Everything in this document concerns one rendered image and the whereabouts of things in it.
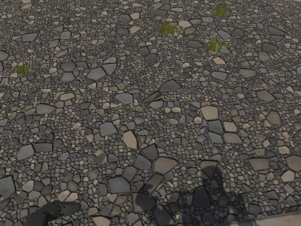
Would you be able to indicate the left robot hand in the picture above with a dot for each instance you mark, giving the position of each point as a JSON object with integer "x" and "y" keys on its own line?
{"x": 51, "y": 211}

